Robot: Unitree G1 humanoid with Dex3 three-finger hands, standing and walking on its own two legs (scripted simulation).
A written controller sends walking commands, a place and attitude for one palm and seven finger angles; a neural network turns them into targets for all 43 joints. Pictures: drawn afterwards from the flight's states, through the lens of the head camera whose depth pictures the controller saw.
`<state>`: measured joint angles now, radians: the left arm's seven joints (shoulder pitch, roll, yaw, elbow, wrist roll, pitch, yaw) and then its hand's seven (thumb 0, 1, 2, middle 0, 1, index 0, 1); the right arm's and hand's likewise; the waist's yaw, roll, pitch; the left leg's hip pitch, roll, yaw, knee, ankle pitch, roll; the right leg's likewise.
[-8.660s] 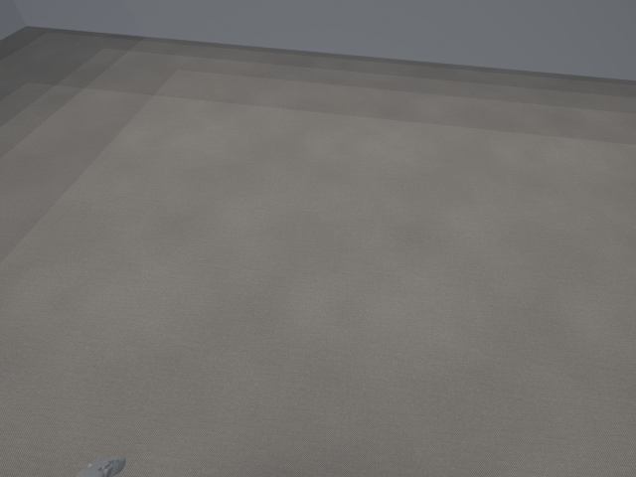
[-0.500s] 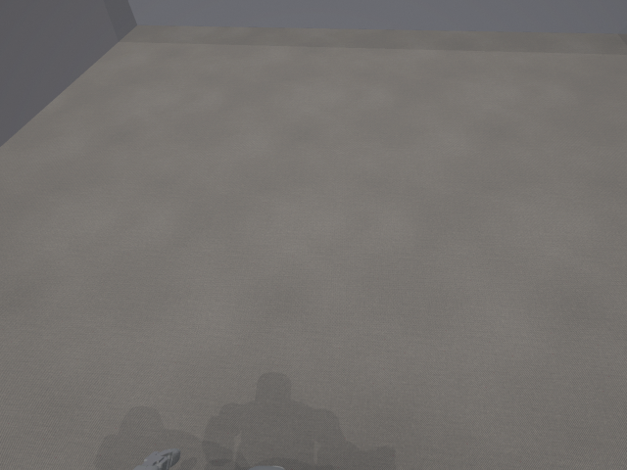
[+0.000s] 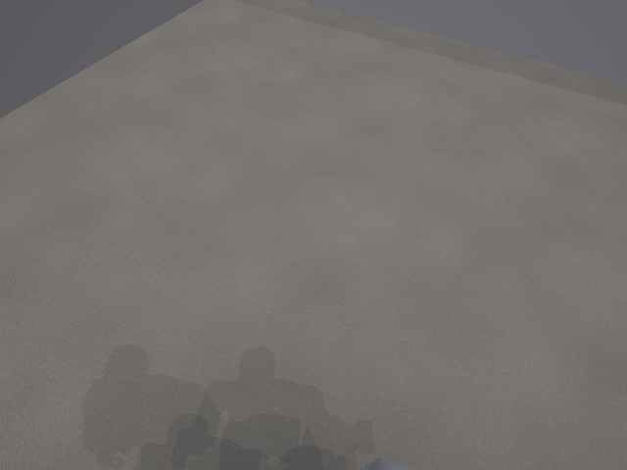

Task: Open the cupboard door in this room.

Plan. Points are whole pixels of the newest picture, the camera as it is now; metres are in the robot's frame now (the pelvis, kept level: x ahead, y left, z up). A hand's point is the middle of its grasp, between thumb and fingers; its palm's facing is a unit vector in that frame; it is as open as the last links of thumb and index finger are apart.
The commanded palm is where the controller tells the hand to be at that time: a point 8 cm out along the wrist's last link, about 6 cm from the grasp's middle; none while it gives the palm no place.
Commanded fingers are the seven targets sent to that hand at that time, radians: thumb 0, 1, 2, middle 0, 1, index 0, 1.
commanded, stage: turn or walk to find it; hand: left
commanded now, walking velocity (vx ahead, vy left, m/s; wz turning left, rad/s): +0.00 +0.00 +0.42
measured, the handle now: out of the picture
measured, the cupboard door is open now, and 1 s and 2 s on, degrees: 0 0 0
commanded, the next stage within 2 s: none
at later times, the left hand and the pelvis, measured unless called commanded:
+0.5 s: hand out of the picture +0.02 +0.16 -0.15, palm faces +0.22 -0.94 -0.26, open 7.4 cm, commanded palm none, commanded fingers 0.00 0.90 0.90 -0.20 -0.30 -0.20 -0.30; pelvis -0.03 -0.04 +0.00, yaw +13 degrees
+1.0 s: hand out of the picture -0.09 +0.21 -0.16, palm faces +0.44 -0.86 -0.26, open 7.4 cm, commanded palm none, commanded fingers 0.00 0.90 0.90 -0.20 -0.30 -0.20 -0.30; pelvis -0.06 -0.02 +0.00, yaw +25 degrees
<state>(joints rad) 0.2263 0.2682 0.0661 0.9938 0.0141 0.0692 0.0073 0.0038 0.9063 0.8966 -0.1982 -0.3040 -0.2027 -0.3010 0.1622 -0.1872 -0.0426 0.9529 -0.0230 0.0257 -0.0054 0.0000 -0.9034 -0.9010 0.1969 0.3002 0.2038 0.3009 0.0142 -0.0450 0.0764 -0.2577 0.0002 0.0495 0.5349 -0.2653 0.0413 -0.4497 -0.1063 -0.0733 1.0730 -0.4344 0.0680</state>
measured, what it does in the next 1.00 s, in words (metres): steps on the spot, turning left: right foot, then left foot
